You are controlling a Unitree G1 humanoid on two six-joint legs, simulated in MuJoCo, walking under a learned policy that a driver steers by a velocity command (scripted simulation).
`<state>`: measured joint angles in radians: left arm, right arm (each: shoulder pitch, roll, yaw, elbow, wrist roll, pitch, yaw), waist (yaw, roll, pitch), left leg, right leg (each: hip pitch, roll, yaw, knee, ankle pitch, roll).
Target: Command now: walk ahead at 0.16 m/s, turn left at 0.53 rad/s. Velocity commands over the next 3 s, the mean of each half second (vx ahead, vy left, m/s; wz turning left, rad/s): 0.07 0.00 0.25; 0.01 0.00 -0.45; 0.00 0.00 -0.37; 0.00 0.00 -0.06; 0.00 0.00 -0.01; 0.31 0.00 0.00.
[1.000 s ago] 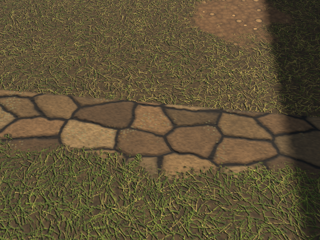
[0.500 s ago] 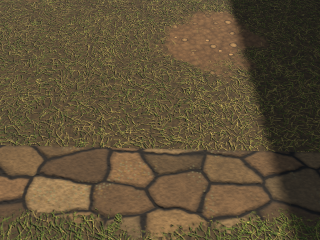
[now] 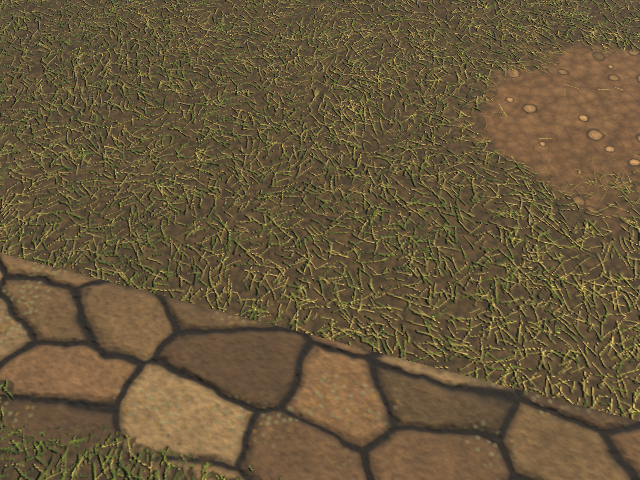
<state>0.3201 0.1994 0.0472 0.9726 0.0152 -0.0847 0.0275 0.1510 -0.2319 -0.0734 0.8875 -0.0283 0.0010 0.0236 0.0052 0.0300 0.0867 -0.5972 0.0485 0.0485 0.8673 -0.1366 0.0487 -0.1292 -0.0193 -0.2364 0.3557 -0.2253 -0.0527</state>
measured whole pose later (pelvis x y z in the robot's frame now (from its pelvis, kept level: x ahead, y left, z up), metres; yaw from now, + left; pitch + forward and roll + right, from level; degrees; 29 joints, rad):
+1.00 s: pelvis +0.05 +0.01 +0.00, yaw -12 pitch +2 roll +1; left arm 0.26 0.29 0.09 0.81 0.01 0.04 0.01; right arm 0.14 -0.26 -0.05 0.81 0.00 0.04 -0.03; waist 0.03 0.00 0.05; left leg -0.39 -0.03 -0.05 0.78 -0.41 -0.03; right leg -0.23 0.10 0.17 0.45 -0.23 -0.05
